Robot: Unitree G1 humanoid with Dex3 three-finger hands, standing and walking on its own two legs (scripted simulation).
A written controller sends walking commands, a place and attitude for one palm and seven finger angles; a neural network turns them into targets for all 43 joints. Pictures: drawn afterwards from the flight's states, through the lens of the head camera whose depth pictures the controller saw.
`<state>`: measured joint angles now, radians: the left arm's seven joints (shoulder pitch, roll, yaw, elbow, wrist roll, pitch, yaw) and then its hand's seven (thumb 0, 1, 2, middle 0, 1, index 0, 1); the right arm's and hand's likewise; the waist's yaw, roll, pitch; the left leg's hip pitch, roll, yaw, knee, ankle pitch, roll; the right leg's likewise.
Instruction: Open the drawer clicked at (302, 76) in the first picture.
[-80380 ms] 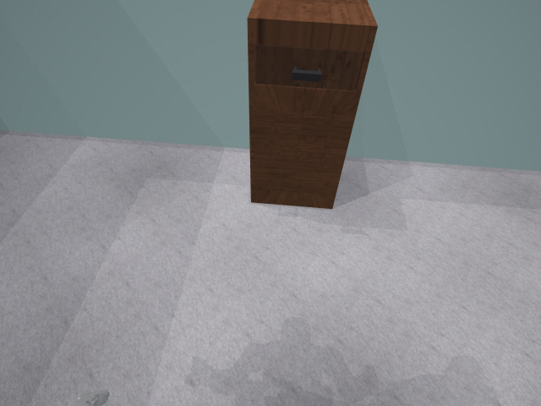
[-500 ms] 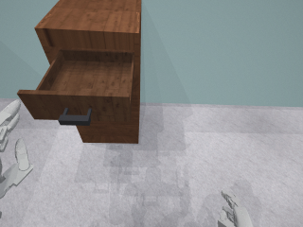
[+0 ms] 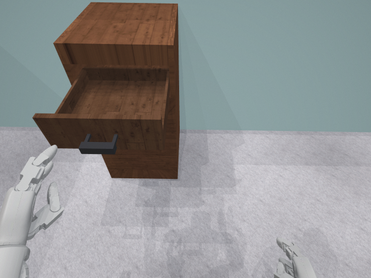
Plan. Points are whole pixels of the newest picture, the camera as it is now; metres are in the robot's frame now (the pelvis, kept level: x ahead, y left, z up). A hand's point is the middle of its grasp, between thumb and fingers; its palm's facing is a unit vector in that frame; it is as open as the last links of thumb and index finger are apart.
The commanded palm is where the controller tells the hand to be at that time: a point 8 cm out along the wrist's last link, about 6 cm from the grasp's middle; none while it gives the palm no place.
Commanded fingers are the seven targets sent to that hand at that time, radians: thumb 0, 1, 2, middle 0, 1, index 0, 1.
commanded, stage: let the arm hang, fingers relaxed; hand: left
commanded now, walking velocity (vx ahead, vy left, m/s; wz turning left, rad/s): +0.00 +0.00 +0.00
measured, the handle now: (100, 142) +0.49 +0.30 -0.04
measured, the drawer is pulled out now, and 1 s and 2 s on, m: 0.30 0.30 0.30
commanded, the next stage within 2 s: look to check the result in 1.04 s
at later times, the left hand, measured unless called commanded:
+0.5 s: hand out of the picture +0.00 +0.20 -0.17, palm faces -0.03 -0.97 -0.24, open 7.4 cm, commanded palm none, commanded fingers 0.00 0.90 0.90 -0.20 -0.30 -0.20 -0.30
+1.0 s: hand out of the picture +0.13 +0.21 -0.14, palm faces -0.03 -0.94 -0.33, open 7.4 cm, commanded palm none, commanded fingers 0.00 0.90 0.90 -0.20 -0.30 -0.20 -0.30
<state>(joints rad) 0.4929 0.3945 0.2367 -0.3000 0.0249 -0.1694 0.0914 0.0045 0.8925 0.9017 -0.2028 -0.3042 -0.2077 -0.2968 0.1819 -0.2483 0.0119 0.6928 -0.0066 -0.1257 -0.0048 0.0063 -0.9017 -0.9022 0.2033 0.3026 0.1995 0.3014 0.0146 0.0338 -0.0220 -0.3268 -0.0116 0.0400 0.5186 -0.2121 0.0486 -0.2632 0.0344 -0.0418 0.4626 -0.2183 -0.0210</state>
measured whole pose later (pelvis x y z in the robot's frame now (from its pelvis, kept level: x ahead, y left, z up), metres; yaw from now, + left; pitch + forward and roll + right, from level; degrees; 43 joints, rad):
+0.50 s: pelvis +0.00 -0.02 +0.01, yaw +1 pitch -1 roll +0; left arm 0.26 0.28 -0.01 1.08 0.01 0.01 0.00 0.01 0.90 0.90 -0.20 -0.30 -0.21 -0.30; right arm 0.23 -0.30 0.00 1.07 -0.01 0.02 0.00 0.01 -0.91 -0.90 0.20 0.30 0.20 0.30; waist 0.01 -0.03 0.09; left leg -0.22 -0.01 0.03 0.40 -0.16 0.03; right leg -0.17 0.04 -0.05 0.38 -0.19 -0.05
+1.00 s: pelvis +0.03 -0.03 +0.01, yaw +0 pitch -2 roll +0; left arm 0.09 0.31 0.00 1.09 0.01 -0.03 0.01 0.00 0.91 0.90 -0.20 -0.30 -0.20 -0.30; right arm 0.12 -0.31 0.00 1.10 -0.02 0.00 0.00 0.00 -0.91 -0.90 0.20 0.30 0.20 0.30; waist -0.01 0.01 0.05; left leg -0.12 -0.01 0.04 0.30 -0.15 0.01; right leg -0.09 0.04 -0.03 0.32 -0.20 -0.05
